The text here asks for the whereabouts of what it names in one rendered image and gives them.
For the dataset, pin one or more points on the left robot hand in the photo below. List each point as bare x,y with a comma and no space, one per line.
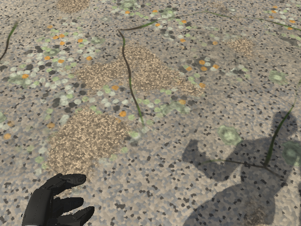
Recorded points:
43,210

